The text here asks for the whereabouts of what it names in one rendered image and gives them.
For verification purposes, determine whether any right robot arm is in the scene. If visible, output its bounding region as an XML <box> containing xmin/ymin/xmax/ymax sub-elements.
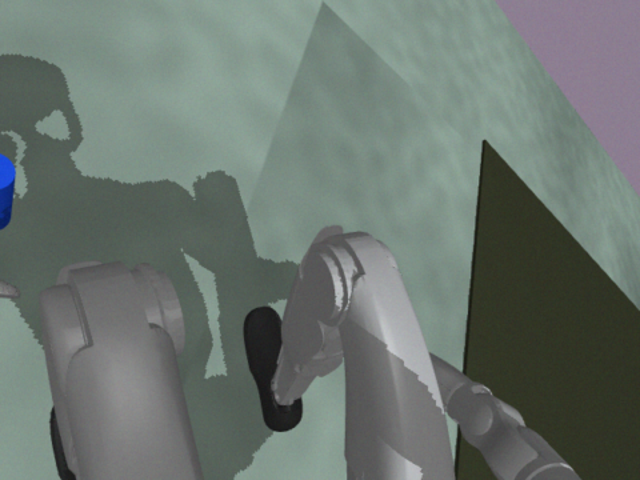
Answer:
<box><xmin>447</xmin><ymin>382</ymin><xmax>582</xmax><ymax>480</ymax></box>

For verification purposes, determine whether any left robot hand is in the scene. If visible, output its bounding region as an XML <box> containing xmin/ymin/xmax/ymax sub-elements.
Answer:
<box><xmin>0</xmin><ymin>280</ymin><xmax>20</xmax><ymax>299</ymax></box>

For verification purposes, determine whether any left robot foot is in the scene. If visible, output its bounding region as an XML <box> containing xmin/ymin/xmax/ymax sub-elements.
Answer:
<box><xmin>50</xmin><ymin>405</ymin><xmax>76</xmax><ymax>480</ymax></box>

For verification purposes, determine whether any right robot foot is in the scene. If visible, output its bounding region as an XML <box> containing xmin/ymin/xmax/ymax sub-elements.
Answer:
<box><xmin>243</xmin><ymin>307</ymin><xmax>303</xmax><ymax>432</ymax></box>

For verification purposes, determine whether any can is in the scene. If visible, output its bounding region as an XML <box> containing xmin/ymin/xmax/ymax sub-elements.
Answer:
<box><xmin>0</xmin><ymin>154</ymin><xmax>15</xmax><ymax>230</ymax></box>

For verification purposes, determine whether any right robot hand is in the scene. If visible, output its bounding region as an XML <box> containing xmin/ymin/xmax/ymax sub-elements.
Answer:
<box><xmin>429</xmin><ymin>352</ymin><xmax>473</xmax><ymax>413</ymax></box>

